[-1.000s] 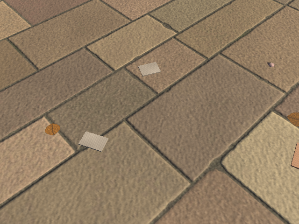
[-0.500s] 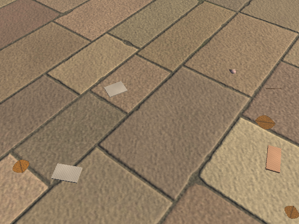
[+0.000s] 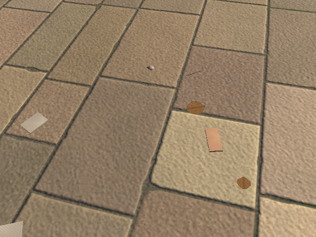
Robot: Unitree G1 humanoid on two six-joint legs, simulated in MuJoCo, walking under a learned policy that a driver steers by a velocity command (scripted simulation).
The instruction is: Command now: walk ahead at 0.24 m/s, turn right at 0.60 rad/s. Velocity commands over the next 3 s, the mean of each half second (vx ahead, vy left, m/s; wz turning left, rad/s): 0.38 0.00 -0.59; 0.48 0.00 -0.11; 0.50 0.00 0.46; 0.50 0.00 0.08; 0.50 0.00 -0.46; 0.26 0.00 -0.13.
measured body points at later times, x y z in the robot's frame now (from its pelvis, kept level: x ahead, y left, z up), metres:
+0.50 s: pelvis +0.20 -0.01 -0.01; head +0.23 -0.01 +0.44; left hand +0.25 +0.28 -0.14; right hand +0.35 -0.31 -0.08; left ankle +0.33 +0.06 -0.73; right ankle -0.02 -0.08 -0.71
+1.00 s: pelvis +0.44 -0.12 -0.01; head +0.47 -0.15 +0.44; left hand +0.72 +0.02 -0.09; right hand +0.32 -0.35 -0.15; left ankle +0.34 +0.05 -0.69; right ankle +0.50 -0.23 -0.73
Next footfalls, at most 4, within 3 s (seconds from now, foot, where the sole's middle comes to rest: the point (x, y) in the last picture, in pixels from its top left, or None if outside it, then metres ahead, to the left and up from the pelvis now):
0.46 left None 0.36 0.05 -0.77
0.94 right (226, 226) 0.53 -0.25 -0.77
1.48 left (186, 161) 0.85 -0.11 -0.77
2.04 right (206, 111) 1.17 -0.25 -0.77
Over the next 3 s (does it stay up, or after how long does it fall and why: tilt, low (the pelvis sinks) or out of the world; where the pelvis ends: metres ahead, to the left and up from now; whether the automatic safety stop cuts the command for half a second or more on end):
stays up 1.44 -0.23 0.01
